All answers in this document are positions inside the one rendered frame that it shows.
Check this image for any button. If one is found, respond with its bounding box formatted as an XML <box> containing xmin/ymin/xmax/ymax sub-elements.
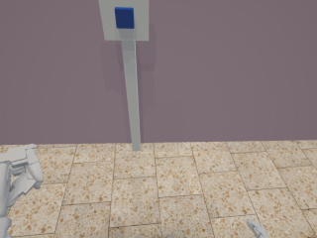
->
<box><xmin>114</xmin><ymin>7</ymin><xmax>135</xmax><ymax>29</ymax></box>

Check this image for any robot left hand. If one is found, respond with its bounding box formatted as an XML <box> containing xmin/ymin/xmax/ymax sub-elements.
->
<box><xmin>0</xmin><ymin>144</ymin><xmax>44</xmax><ymax>218</ymax></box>

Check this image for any robot left forearm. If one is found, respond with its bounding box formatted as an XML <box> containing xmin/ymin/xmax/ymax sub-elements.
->
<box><xmin>0</xmin><ymin>217</ymin><xmax>12</xmax><ymax>238</ymax></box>

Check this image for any panel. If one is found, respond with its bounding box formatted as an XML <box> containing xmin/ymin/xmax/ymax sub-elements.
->
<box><xmin>98</xmin><ymin>0</ymin><xmax>149</xmax><ymax>151</ymax></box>

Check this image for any robot right hand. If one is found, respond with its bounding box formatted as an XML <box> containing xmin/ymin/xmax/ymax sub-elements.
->
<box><xmin>246</xmin><ymin>218</ymin><xmax>271</xmax><ymax>238</ymax></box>

